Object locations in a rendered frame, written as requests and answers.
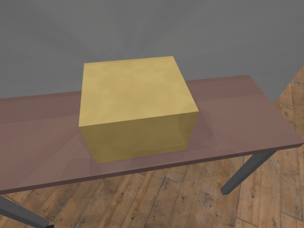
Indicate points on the carton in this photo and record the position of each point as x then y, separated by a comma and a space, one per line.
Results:
134, 108

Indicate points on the table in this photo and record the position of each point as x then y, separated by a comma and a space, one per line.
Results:
42, 146

